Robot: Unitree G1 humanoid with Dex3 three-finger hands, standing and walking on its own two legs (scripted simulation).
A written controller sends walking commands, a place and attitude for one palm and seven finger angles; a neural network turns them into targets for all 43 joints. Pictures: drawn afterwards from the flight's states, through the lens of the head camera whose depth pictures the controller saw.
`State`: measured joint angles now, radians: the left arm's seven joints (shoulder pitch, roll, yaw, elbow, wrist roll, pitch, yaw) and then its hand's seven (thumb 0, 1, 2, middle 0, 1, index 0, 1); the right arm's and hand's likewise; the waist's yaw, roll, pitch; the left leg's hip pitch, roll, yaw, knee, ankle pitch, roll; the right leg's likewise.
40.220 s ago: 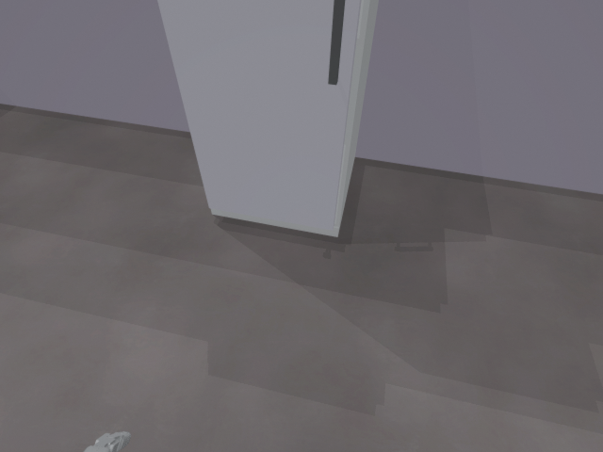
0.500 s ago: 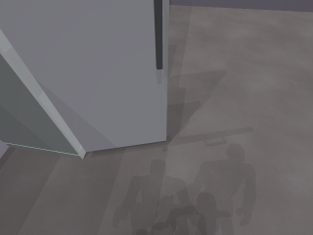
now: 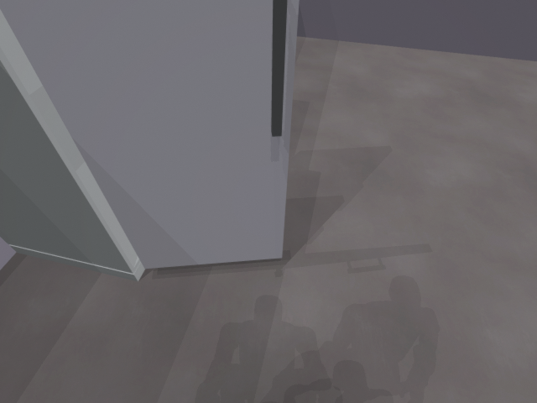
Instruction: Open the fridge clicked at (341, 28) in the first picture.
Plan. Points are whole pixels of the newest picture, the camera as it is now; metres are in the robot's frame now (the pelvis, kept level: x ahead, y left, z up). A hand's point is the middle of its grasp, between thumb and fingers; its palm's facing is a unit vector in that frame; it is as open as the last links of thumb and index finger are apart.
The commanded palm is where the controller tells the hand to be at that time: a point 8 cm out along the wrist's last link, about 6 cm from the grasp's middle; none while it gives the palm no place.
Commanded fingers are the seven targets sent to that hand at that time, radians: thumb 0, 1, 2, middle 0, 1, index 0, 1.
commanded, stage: let the arm hang, fingers relaxed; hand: right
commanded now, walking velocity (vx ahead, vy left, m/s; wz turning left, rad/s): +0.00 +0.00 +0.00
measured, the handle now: (277, 64) +0.74 +0.04 +0.15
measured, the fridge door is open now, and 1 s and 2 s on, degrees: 71 71 71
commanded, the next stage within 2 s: look to check the result in 0.14 s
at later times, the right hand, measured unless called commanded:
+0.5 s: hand out of the picture -0.02 -0.15 -0.18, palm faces +0.02 +0.99 -0.15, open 7.4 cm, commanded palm none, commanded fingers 0.00 -0.90 -0.90 0.20 0.30 0.20 0.30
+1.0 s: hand out of the picture -0.01 -0.15 -0.18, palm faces +0.01 +0.99 -0.17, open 7.4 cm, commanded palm none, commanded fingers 0.00 -0.90 -0.90 0.20 0.30 0.20 0.30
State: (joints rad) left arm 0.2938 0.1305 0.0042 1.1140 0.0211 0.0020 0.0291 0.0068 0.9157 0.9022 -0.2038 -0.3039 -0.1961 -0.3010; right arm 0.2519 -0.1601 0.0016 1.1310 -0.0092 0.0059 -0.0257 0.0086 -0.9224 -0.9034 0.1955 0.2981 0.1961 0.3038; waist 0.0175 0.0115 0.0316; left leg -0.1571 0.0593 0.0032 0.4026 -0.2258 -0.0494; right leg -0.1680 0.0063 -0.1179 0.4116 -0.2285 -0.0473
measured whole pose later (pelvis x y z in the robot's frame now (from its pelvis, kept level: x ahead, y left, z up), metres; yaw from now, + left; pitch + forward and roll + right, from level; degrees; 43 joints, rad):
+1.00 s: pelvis +0.00 +0.01 +0.00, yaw +0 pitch -1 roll +0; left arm 0.27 0.13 0.02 1.13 0.02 0.00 0.03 0.00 0.91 0.90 -0.20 -0.30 -0.20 -0.30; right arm 0.26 -0.14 0.00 1.15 -0.01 -0.01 -0.03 0.01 -0.91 -0.90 0.19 0.30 0.20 0.30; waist 0.02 0.00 0.05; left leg -0.16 0.04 0.01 0.39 -0.21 -0.03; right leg -0.17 -0.02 -0.11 0.41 -0.22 -0.03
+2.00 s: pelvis +0.00 +0.02 +0.00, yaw +0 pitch -1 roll +0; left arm 0.25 0.13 0.01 1.14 0.02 0.00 0.04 0.01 0.91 0.90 -0.20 -0.30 -0.20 -0.30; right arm 0.25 -0.15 -0.01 1.15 -0.01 0.00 -0.03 0.01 -0.91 -0.90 0.19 0.30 0.20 0.30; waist 0.02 0.00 0.06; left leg -0.16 0.03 0.02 0.39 -0.22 -0.02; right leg -0.17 -0.02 -0.10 0.40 -0.22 -0.02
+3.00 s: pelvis +0.00 +0.03 +0.00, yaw +0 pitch -1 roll +0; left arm 0.25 0.13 0.01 1.15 0.02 0.00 0.04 0.00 0.91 0.90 -0.20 -0.30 -0.20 -0.30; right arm 0.25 -0.15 -0.01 1.16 -0.01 -0.01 -0.03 0.01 -0.91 -0.90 0.19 0.30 0.20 0.30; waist 0.02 0.01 0.06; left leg -0.15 0.02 0.02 0.38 -0.22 -0.01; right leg -0.16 -0.03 -0.10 0.39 -0.21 -0.01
